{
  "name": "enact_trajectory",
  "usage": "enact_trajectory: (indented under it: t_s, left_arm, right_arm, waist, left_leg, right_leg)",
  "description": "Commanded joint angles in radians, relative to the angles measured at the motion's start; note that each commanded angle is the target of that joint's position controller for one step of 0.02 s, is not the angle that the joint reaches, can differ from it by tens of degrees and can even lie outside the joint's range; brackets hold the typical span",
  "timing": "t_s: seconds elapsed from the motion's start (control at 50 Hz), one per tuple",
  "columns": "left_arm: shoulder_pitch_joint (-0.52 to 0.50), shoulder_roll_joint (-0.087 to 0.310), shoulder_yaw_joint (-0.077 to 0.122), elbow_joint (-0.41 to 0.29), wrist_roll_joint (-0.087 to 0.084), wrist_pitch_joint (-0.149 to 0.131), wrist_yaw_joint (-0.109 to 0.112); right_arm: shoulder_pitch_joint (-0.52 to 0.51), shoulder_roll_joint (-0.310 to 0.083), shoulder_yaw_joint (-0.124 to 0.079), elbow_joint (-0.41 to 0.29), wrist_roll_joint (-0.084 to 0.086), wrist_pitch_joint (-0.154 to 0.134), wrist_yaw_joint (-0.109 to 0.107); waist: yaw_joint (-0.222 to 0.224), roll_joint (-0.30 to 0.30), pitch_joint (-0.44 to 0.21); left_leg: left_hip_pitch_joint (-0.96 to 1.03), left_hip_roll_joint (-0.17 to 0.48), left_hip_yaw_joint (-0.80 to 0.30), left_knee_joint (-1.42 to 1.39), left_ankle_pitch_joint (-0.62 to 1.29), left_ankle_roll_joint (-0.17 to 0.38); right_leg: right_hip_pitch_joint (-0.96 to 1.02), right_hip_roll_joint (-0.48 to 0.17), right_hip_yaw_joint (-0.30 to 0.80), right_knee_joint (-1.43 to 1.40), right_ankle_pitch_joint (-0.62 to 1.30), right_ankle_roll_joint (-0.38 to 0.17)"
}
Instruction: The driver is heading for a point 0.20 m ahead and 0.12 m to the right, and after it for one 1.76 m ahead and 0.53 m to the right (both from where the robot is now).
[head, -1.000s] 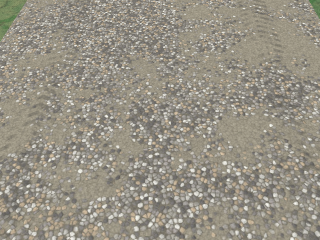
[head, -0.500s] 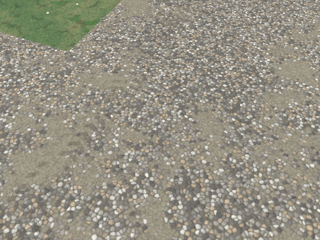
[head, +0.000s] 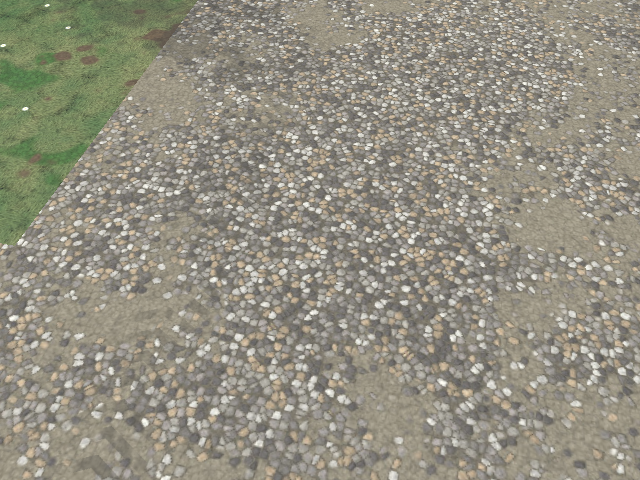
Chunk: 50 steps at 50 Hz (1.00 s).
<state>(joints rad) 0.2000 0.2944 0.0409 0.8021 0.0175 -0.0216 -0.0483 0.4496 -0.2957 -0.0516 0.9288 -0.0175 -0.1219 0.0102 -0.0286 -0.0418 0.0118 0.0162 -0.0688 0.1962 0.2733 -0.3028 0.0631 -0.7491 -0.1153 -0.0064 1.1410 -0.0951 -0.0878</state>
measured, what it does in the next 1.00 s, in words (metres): walks ahead, turning right: right foot, then left foot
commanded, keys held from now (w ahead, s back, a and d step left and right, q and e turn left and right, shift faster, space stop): e+shift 0.42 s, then shift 0.58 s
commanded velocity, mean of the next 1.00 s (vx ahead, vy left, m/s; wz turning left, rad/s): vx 0.24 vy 0.00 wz -0.56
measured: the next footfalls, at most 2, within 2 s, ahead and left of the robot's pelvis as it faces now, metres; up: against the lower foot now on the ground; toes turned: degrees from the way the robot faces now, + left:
right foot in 0.16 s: +0.38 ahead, -0.06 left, +0.00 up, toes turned -12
left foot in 0.72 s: +0.50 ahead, +0.08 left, +0.00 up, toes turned -36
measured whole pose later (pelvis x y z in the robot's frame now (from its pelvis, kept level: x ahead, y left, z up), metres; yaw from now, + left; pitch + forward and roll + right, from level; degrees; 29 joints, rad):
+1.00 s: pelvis +0.39 +0.05 +0.00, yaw -34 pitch +0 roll -1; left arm 0.20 0.28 0.03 0.79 0.00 0.07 0.00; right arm 0.24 -0.24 0.00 0.74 -0.02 0.02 -0.02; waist -0.02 -0.03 0.05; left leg -0.26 -0.03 -0.03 0.45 -0.19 0.05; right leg -0.23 0.06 0.09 0.66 -0.44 0.03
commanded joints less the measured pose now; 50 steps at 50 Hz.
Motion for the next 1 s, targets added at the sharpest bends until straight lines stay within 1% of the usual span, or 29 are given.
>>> enact_trajectory:
  t_s: [0.02,0.06,0.08,0.12,0.14,0.16,0.18,0.2,0.22,0.24,0.26,0.28,0.32,0.38,0.44,0.48,0.58,0.66,0.68,0.7,0.72,0.74,0.76,0.78,0.8,0.82,0.86,0.96,1.0]
  left_arm:
    - [-0.069,-0.027,-0.02,-0.081,-0.003,-0.007,-0.019]
    - [-0.126,-0.037,-0.03,-0.099,0.008,-0.021,-0.033]
    - [-0.089,-0.024,-0.027,-0.084,0.015,-0.026,-0.038]
    - [0.093,0.031,-0.006,-0.029,0.025,-0.023,-0.036]
    - [0.269,0.08,0.017,0.014,0.03,-0.022,-0.024]
    - [0.423,0.126,0.044,0.06,0.024,-0.023,0.0]
    - [0.361,0.182,0.068,0.057,-0.006,-0.021,0.032]
    - [0.297,0.298,0.085,0.02,0.022,-0.017,0.029]
    - [0.254,0.303,0.103,-0.044,0.011,-0.007,0.035]
    - [0.152,0.246,0.096,-0.08,-0.009,0.008,0.053]
    - [0.094,0.171,0.073,-0.081,-0.018,0.018,0.06]
    - [0.092,0.141,0.062,-0.078,-0.021,0.015,0.061]
    - [0.099,0.131,0.056,-0.068,-0.019,0.008,0.055]
    - [0.099,0.172,0.073,-0.083,-0.001,0.001,0.051]
    - [0.097,0.173,0.08,-0.101,-0.013,0.025,0.06]
    - [0.111,0.159,0.079,-0.108,-0.015,0.04,0.062]
    - [0.145,0.141,0.073,-0.114,0.008,0.055,0.059]
    - [0.1,0.141,0.064,-0.125,0.012,0.06,0.058]
    - [0.075,0.139,0.06,-0.128,0.001,0.061,0.061]
    - [0.073,0.12,0.051,-0.132,-0.009,0.058,0.064]
    - [0.154,0.047,0.031,-0.138,-0.006,0.055,0.066]
    - [0.142,0.111,0.047,-0.149,-0.004,0.061,0.072]
    - [0.117,0.144,0.054,-0.134,0.015,0.061,0.071]
    - [0.095,0.142,0.056,-0.119,0.008,0.064,0.064]
    - [0.092,0.128,0.053,-0.106,-0.001,0.068,0.058]
    - [0.093,0.115,0.048,-0.101,-0.004,0.075,0.051]
    - [0.093,0.093,0.036,-0.083,-0.01,0.081,0.046]
    - [0.023,0.052,0.005,-0.059,-0.019,0.091,0.053]
    - [0.039,0.05,0.0,-0.035,-0.024,0.086,0.061]
  right_arm:
    - [-0.127,-0.017,0.013,-0.072,0.004,-0.033,-0.001]
    - [-0.091,-0.047,0.014,-0.06,0.019,-0.037,-0.02]
    - [-0.082,-0.081,0.009,-0.062,0.024,-0.04,-0.034]
    - [-0.103,-0.154,-0.009,-0.083,0.031,-0.024,-0.057]
    - [-0.138,-0.177,-0.017,-0.095,0.028,-0.008,-0.061]
    - [-0.185,-0.182,-0.026,-0.107,0.03,0.008,-0.054]
    - [-0.195,-0.102,-0.018,-0.107,0.029,0.019,-0.034]
    - [0.016,-0.013,0.012,-0.17,0.018,0.026,-0.046]
    - [-0.006,-0.052,0.022,-0.212,0.017,0.027,-0.051]
    - [-0.047,-0.083,0.025,-0.217,0.002,0.026,-0.049]
    - [-0.121,-0.093,0.019,-0.228,-0.018,0.034,-0.044]
    - [-0.149,-0.095,0.016,-0.237,-0.033,0.051,-0.046]
    - [-0.162,-0.078,0.02,-0.248,-0.04,0.107,-0.055]
    - [-0.209,-0.038,0.031,-0.286,-0.025,0.124,-0.056]
    - [-0.27,-0.046,0.031,-0.319,-0.018,0.135,-0.055]
    - [-0.309,-0.05,0.031,-0.329,-0.015,0.143,-0.053]
    - [-0.363,-0.067,0.029,-0.342,0.0,0.135,-0.05]
    - [-0.29,-0.075,0.028,-0.324,0.014,0.115,-0.047]
    - [-0.243,-0.069,0.028,-0.31,0.01,0.109,-0.048]
    - [-0.222,-0.081,0.025,-0.302,-0.001,0.102,-0.054]
    - [-0.262,-0.136,0.023,-0.324,-0.014,0.101,-0.062]
    - [-0.245,-0.19,0.009,-0.322,-0.013,0.115,-0.054]
    - [-0.195,-0.16,0.007,-0.301,-0.001,0.118,-0.047]
    - [-0.214,-0.115,0.019,-0.299,0.005,0.117,-0.042]
    - [-0.25,-0.1,0.023,-0.3,0.001,0.119,-0.041]
    - [-0.271,-0.1,0.023,-0.298,-0.002,0.118,-0.044]
    - [-0.265,-0.087,0.025,-0.288,-0.005,0.119,-0.043]
    - [-0.19,-0.103,0.013,-0.238,-0.004,0.128,-0.034]
    - [-0.183,-0.108,0.007,-0.221,-0.003,0.136,-0.032]
  waist:
    - [0.068,0.074,0.138]
    - [0.058,0.04,0.148]
    - [0.072,0.053,0.11]
    - [0.149,0.116,-0.016]
    - [0.232,0.131,-0.106]
    - [0.307,0.087,-0.161]
    - [0.258,-0.112,-0.088]
    - [0.08,-0.143,-0.25]
    - [0.129,-0.037,-0.479]
    - [0.084,0.079,-0.359]
    - [0.043,0.148,-0.198]
    - [0.024,0.167,-0.106]
    - [-0.005,0.186,-0.053]
    - [0.0,0.133,-0.126]
    - [0.024,0.055,-0.162]
    - [0.054,0.007,-0.145]
    - [0.106,-0.067,-0.087]
    - [0.07,-0.084,-0.071]
    - [0.034,-0.076,-0.06]
    - [0.026,-0.033,-0.057]
    - [0.085,0.195,-0.085]
    - [0.062,0.277,-0.07]
    - [0.039,0.192,-0.078]
    - [0.047,0.128,-0.06]
    - [0.063,0.123,-0.047]
    - [0.07,0.172,-0.047]
    - [0.064,0.2,-0.058]
    - [0.009,0.24,-0.06]
    - [0.017,0.236,-0.055]
  left_leg:
    - [-0.206,0.194,0.034,-0.156,0.641,-0.012]
    - [-0.189,0.188,0.082,-0.094,0.873,-0.039]
    - [-0.154,0.196,0.089,-0.015,1.007,-0.053]
    - [-0.119,0.236,0.073,0.25,1.238,-0.079]
    - [-0.166,0.26,0.051,0.486,1.239,-0.087]
    - [-0.244,0.226,0.038,0.818,0.937,-0.096]
    - [-0.446,0.011,0.052,1.197,-0.142,-0.108]
    - [-0.663,0.007,-0.107,1.504,-0.324,-0.138]
    - [-0.771,0.016,-0.265,1.548,-0.227,-0.131]
    - [-0.758,0.064,-0.291,1.428,-0.161,-0.112]
    - [-0.745,0.097,-0.291,1.31,-0.156,-0.112]
    - [-0.7,0.114,-0.285,1.224,-0.153,-0.121]
    - [-0.577,0.144,-0.274,1.057,-0.157,-0.145]
    - [-0.535,0.137,-0.261,0.895,-0.056,-0.15]
    - [-0.568,0.122,-0.273,0.79,0.07,-0.139]
    - [-0.583,0.116,-0.274,0.724,0.109,-0.131]
    - [-0.576,0.09,-0.283,0.574,0.027,-0.1]
    - [-0.39,0.05,-0.269,0.349,-0.031,-0.051]
    - [-0.298,0.051,-0.264,0.201,0.049,-0.037]
    - [-0.194,0.105,-0.314,0.082,0.14,-0.019]
    - [-0.112,0.338,-0.545,0.021,0.333,0.034]
    - [-0.141,0.468,-0.719,0.036,0.618,0.192]
    - [-0.163,0.468,-0.714,0.045,0.659,0.236]
    - [-0.191,0.399,-0.612,0.055,0.614,0.205]
    - [-0.214,0.327,-0.517,0.055,0.568,0.158]
    - [-0.214,0.284,-0.461,0.056,0.572,0.13]
    - [-0.195,0.234,-0.395,0.067,0.597,0.106]
    - [-0.135,0.231,-0.423,0.069,0.44,0.116]
    - [-0.141,0.229,-0.44,0.083,0.417,0.111]
  right_leg:
    - [0.075,0.018,-0.074,-0.175,0.187,-0.012]
    - [0.193,0.089,-0.181,-0.396,0.292,-0.019]
    - [0.278,0.139,-0.216,-0.456,0.332,-0.025]
    - [0.501,0.225,-0.228,-0.481,0.269,-0.051]
    - [0.688,0.244,-0.179,-0.471,0.23,-0.084]
    - [0.839,0.206,-0.09,-0.544,0.283,-0.129]
    - [0.906,0.099,0.047,-0.621,0.667,-0.166]
    - [1.121,-0.14,0.372,-0.466,1.397,-0.333]
    - [1.229,-0.234,0.611,-0.619,1.022,-0.447]
    - [1.026,-0.194,0.646,-0.74,0.628,-0.412]
    - [0.825,-0.131,0.582,-0.815,0.399,-0.361]
    - [0.68,-0.107,0.54,-0.827,0.493,-0.329]
    - [0.467,-0.04,0.426,-0.829,0.611,-0.281]
    - [0.445,0.039,0.364,-0.767,0.739,-0.222]
    - [0.494,0.084,0.375,-0.744,0.546,-0.131]
    - [0.521,0.096,0.39,-0.75,0.41,-0.086]
    - [0.61,0.056,0.467,-0.73,0.328,-0.096]
    - [0.586,0.046,0.512,-0.679,0.405,-0.092]
    - [0.55,0.069,0.512,-0.659,0.318,-0.062]
    - [0.487,0.105,0.487,-0.617,0.133,-0.017]
    - [0.416,0.206,0.337,-0.441,-0.272,0.041]
    - [0.312,0.336,0.171,-0.331,-0.534,0.069]
    - [0.322,0.279,0.175,-0.187,-0.525,0.081]
    - [0.338,0.263,0.187,-0.142,-0.462,0.091]
    - [0.359,0.255,0.186,-0.127,-0.412,0.107]
    - [0.367,0.253,0.175,-0.124,-0.376,0.116]
    - [0.391,0.254,0.143,-0.174,-0.363,0.133]
    - [0.48,0.199,0.055,-0.491,-0.378,0.123]
    - [0.536,0.193,0.036,-0.636,-0.297,0.102]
